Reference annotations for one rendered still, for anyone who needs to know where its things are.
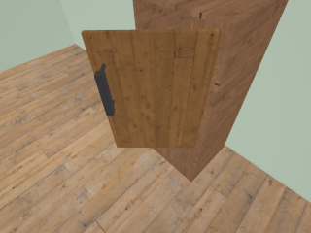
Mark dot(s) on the cupboard door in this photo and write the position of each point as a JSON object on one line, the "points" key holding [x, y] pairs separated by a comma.
{"points": [[159, 79]]}

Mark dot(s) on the handle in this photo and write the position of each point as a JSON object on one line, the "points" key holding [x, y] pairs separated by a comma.
{"points": [[104, 91]]}

